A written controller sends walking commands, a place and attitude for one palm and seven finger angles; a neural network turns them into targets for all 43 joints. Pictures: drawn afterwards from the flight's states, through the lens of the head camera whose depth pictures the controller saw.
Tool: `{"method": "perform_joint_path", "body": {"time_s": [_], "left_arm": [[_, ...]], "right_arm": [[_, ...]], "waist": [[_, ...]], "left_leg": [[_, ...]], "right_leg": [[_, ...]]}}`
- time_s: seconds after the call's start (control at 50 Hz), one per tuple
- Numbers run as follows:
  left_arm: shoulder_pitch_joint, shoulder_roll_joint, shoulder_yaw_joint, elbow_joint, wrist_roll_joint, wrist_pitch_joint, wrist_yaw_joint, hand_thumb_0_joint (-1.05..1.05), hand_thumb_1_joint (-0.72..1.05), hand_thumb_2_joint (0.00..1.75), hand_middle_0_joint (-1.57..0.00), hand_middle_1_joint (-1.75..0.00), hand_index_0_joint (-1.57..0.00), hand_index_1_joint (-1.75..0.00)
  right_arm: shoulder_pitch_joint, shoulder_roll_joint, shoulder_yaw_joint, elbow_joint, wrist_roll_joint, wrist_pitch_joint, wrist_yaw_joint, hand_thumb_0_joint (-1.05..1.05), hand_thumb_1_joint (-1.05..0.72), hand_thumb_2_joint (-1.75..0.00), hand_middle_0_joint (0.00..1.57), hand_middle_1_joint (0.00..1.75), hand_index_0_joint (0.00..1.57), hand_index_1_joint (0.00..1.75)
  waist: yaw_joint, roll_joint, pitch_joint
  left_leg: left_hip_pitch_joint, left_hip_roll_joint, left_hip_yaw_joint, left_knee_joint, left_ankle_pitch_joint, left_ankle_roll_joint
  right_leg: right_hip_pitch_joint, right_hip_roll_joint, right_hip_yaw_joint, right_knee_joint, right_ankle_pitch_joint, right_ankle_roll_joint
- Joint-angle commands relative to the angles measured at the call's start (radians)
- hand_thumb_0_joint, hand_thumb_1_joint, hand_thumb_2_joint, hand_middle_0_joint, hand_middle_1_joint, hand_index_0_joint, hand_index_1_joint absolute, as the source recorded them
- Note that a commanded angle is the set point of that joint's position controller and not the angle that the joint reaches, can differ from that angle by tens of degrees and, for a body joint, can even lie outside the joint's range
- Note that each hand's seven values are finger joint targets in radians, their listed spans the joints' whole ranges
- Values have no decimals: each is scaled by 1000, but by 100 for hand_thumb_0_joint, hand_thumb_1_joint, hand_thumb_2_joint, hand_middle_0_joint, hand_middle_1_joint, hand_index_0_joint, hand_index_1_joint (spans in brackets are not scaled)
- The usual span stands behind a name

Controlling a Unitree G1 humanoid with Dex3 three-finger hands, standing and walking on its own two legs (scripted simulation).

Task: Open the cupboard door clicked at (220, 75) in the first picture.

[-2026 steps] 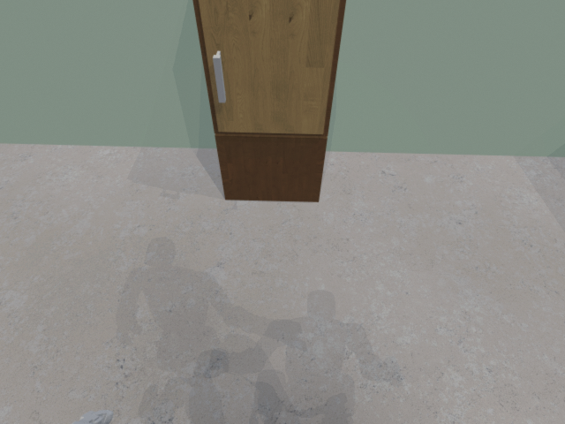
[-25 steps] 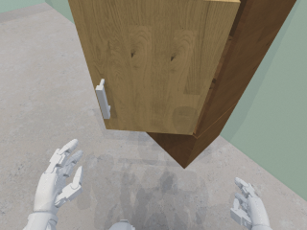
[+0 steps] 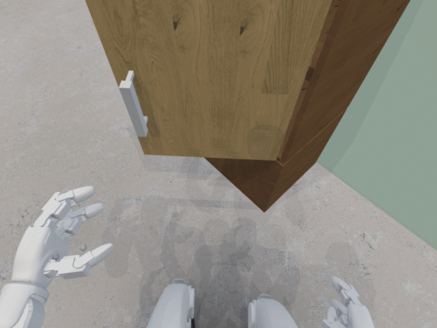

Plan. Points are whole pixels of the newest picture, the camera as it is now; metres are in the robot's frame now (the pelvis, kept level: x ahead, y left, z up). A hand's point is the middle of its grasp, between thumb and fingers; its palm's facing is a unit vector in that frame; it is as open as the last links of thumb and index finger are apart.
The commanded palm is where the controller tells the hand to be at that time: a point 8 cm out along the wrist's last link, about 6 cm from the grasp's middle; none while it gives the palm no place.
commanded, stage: raise the hand with hooked fingers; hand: left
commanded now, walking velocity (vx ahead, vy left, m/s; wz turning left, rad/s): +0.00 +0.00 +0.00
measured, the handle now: (136, 105) +0.58 +0.23 +0.01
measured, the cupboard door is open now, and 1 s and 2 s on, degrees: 44 44 44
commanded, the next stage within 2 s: move the hooked fingers beside the handle in 1.32 s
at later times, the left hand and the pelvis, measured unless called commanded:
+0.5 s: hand (57, 235) +0.26 +0.28 +0.03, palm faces +0.00 -1.00 -0.05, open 13.5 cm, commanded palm +0.24 +0.33 +0.04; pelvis +0.00 +0.03 +0.00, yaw +0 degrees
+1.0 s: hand (54, 216) +0.29 +0.30 +0.03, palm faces -0.03 -1.00 -0.05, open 14.0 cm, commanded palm +0.27 +0.35 +0.04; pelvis +0.01 +0.03 +0.00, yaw -1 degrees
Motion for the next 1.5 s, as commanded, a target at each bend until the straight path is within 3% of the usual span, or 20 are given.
{"method": "perform_joint_path", "body": {"time_s": [0.0,0.04,0.24,0.4,0.48,0.56,0.6,0.7,0.8,0.86,1.02,1.14,1.18,1.32,1.4,1.44,1.48], "left_arm": [[-26,165,108,-160,-29,-110,12,0,-3,50,-27,-90,-27,-90],[-30,152,91,-141,-24,-122,12,0,-8,48,-27,-93,-27,-93],[-84,191,110,-204,-16,-134,15,0,-31,38,-29,-108,-29,-108],[-168,220,118,-149,-17,-89,-29,0,-50,30,-30,-120,-30,-120],[-216,245,132,-158,-20,-76,-47,0,-50,30,-30,-120,-30,-120],[-251,267,152,-101,-25,-55,-62,0,-50,30,-30,-120,-30,-120],[-276,283,166,-96,-28,-52,-70,0,-50,30,-30,-120,-30,-120],[-305,317,189,-86,-36,-51,-92,0,-50,30,-30,-120,-30,-120],[-336,347,218,-24,-48,-41,-108,0,-50,30,-30,-120,-30,-120],[-302,323,202,-20,-61,-37,-120,0,-50,30,-30,-120,-30,-120],[-302,350,226,-67,-54,-55,-93,0,-50,30,-30,-120,-30,-120],[-305,330,214,-32,-57,-59,-97,0,-50,30,-30,-120,-30,-120],[-318,341,212,-38,-52,-57,-103,0,-50,30,-30,-120,-30,-120],[-328,330,206,-28,-56,-51,-109,0,-50,30,-30,-120,-30,-120],[-331,340,212,-40,-55,-55,-105,0,-50,30,-30,-120,-30,-120],[-400,338,194,-41,-43,-56,-97,0,-50,30,-30,-120,-30,-120],[-475,367,212,4,-34,-58,-91,0,-50,30,-30,-120,-30,-120]], "right_arm": [[-61,-158,-77,-156,-5,-74,-4,0,-90,-90,20,30,20,30],[-55,-166,-80,-156,-2,-73,-1,0,-90,-90,20,30,20,30],[-30,-193,-79,-181,-5,-59,7,0,-90,-90,20,30,20,30],[-17,-214,-67,-200,-5,-41,8,0,-90,-90,20,30,20,30],[-12,-222,-62,-207,-7,-42,10,0,-90,-90,20,30,20,30],[-8,-224,-57,-210,-6,-38,7,0,-90,-90,20,30,20,30],[-8,-228,-57,-211,-5,-36,5,0,-90,-90,20,30,20,30],[1,-232,-56,-207,-3,-37,7,0,-90,-90,20,30,20,30],[12,-238,-57,-200,0,-31,4,0,-90,-90,20,30,20,30],[16,-236,-59,-206,2,-35,7,0,-90,-90,20,30,20,30],[18,-236,-63,-206,1,-32,12,0,-90,-90,20,30,20,30],[21,-234,-63,-200,4,-23,9,0,-90,-90,20,30,20,30],[23,-235,-60,-202,4,-23,8,0,-90,-90,20,30,20,30],[14,-231,-58,-206,5,-15,3,0,-90,-90,20,30,20,30],[9,-228,-55,-209,4,-13,2,0,-90,-90,20,30,20,30],[11,-229,-54,-199,3,-14,-1,0,-90,-90,20,30,20,30],[17,-235,-51,-182,0,-12,-7,0,-90,-90,20,30,20,30]], "waist": [[22,-47,-260],[14,-50,-237],[18,66,-286],[3,66,-275],[3,94,-302],[0,73,-272],[1,59,-295],[9,102,-331],[5,75,-319],[14,73,-334],[16,90,-345],[1,44,-329],[3,71,-339],[-3,39,-320],[2,56,-325],[-12,80,-321],[-22,49,-314]], "left_leg": [[195,-43,-7,-134,179,43],[205,-44,-8,-149,157,45],[334,-40,-36,-200,179,33],[351,-35,-60,-206,149,23],[388,-32,-77,-206,174,14],[347,-34,-79,-205,131,17],[347,-35,-77,-201,138,18],[379,-34,-76,-193,183,14],[339,-34,-64,-181,169,23],[339,-37,-58,-173,199,25],[341,-34,-53,-172,205,25],[296,-38,-37,-151,186,35],[318,-36,-40,-154,202,32],[285,-40,-30,-141,173,40],[288,-40,-28,-139,177,38],[292,-38,-31,-134,168,37],[271,-35,-35,-122,153,38]], "right_leg": [[135,-12,129,-233,146,32],[97,-6,111,-232,114,29],[31,10,35,-177,160,10],[-12,18,22,-170,147,7],[-35,20,15,-157,156,3],[-42,22,16,-158,137,2],[-33,20,16,-156,139,4],[-40,18,20,-154,153,1],[-36,19,25,-158,148,4],[-19,21,28,-158,167,0],[-18,17,31,-152,171,5],[-4,17,44,-163,169,11],[-10,21,41,-157,179,7],[4,19,53,-171,167,11],[11,19,58,-171,169,9],[-21,18,54,-162,163,10],[-34,22,54,-153,150,9]]}}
